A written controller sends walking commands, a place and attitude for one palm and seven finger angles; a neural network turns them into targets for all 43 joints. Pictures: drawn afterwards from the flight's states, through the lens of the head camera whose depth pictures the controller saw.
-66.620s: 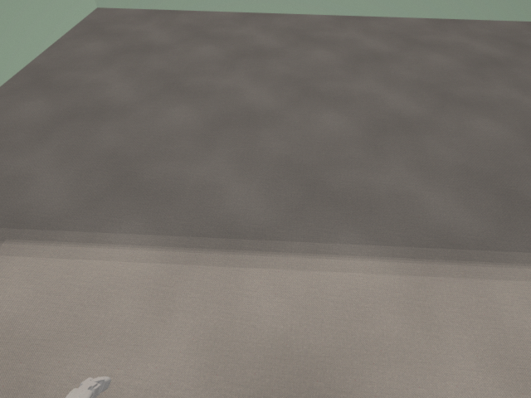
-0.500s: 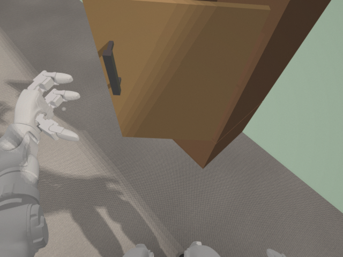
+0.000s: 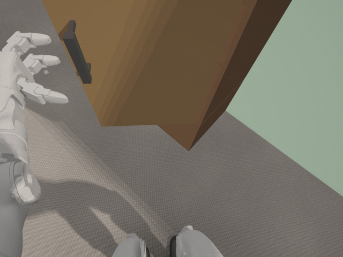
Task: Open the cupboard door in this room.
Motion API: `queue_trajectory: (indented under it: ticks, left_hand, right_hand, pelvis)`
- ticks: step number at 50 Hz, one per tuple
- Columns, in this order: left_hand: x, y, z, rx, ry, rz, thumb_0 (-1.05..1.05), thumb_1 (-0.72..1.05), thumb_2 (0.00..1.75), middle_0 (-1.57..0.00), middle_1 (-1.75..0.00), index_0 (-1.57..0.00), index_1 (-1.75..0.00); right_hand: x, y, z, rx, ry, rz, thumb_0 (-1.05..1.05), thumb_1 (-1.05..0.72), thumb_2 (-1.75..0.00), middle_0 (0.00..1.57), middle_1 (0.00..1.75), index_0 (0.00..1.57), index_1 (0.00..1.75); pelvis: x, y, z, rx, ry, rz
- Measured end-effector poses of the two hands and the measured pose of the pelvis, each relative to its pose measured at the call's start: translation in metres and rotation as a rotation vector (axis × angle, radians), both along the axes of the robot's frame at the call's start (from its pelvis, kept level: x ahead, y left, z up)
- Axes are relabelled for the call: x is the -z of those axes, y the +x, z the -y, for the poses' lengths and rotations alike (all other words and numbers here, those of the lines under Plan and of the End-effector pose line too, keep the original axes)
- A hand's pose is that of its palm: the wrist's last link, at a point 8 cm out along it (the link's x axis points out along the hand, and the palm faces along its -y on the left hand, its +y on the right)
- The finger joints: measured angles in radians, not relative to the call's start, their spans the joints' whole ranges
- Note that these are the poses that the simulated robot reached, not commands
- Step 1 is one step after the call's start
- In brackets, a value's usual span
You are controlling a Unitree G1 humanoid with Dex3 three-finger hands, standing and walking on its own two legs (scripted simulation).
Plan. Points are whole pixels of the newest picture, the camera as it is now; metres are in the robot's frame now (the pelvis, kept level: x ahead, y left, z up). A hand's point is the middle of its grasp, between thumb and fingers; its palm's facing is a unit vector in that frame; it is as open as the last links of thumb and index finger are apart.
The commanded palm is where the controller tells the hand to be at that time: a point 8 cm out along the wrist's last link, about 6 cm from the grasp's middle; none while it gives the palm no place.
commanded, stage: move the hooked fingers beside the handle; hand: left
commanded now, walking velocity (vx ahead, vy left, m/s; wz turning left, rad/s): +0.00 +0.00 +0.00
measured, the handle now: (80, 54) +0.57 +0.17 +0.07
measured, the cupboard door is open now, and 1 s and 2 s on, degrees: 46 46 46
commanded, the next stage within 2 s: slide the fingers in behind the handle in 0.92 s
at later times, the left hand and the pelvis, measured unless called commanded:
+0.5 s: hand (42, 66) +0.53 +0.24 +0.08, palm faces +0.00 -1.00 -0.04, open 13.9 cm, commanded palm +0.51 +0.28 +0.08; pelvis +0.02 +0.00 +0.00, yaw -1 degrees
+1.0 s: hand (48, 73) +0.52 +0.23 +0.07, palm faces -0.02 -1.00 -0.03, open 13.9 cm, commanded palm +0.50 +0.27 +0.07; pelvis +0.01 +0.01 +0.00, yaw +0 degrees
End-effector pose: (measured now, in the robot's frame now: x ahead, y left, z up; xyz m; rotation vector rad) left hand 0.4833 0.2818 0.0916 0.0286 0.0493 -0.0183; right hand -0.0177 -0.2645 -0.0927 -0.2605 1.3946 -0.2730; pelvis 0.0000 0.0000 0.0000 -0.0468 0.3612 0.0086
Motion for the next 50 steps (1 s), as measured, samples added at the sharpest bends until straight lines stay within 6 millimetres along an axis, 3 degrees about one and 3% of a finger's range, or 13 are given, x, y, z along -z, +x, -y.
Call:
queue_trajectory:
  ticks: [13,20,26,37,43,50]
  left_hand:
    - [0.002,0.034,0.005,0.003,0.0,0.006,-0.01,-0.49,0.3,-0.3,-1.2,-0.3,-1.2]
    - [0.017,0.03,-0.006,-0.007,0.001,-0.053,-0.01,-0.49,0.3,-0.3,-1.2,-0.3,-1.2]
    - [0.006,0.024,-0.015,-0.016,0.004,0.023,-0.01,-0.49,0.3,-0.3,-1.2,-0.3,-1.2]
    - [0.017,0.02,-0.01,0.025,-0.006,-0.023,-0.01,-0.49,0.3,-0.3,-1.2,-0.3,-1.2]
    - [0.005,0.017,-0.002,0.014,-0.026,0.043,-0.01,-0.49,0.3,-0.3,-1.2,-0.3,-1.2]
    - [0.015,0.012,-0.004,0.0,0.002,-0.039,-0.01,-0.49,0.3,-0.3,-1.2,-0.3,-1.2]
  right_hand:
    - [-0.006,-0.017,0.006,0.032,-0.023,-0.076,0.0,-0.9,-0.9,0.2,0.3,0.2,0.3]
    - [-0.01,-0.008,0.003,0.038,-0.014,-0.073,0.0,-0.9,-0.9,0.2,0.3,0.2,0.3]
    - [-0.01,0.009,0.002,0.017,-0.009,-0.063,0.0,-0.9,-0.9,0.2,0.3,0.2,0.3]
    - [-0.007,0.042,-0.001,-0.026,-0.019,0.003,0.0,-0.9,-0.9,0.2,0.3,0.2,0.3]
    - [-0.003,0.044,-0.009,-0.019,0.005,0.018,0.0,-0.9,-0.9,0.2,0.3,0.2,0.3]
    - [0.0,0.031,-0.015,-0.009,0.02,0.019,0.0,-0.9,-0.9,0.2,0.3,0.2,0.3]
  pelvis:
    - [0.004,0.004,0.005,0.011,-0.007,-0.053]
    - [0.001,0.012,0.005,0.019,-0.009,-0.053]
    - [-0.002,0.019,0.003,0.009,-0.015,-0.046]
    - [-0.001,0.022,-0.006,-0.006,-0.023,-0.04]
    - [-0.002,0.021,-0.009,-0.003,-0.022,-0.025]
    - [-0.001,0.013,-0.009,-0.001,-0.019,-0.017]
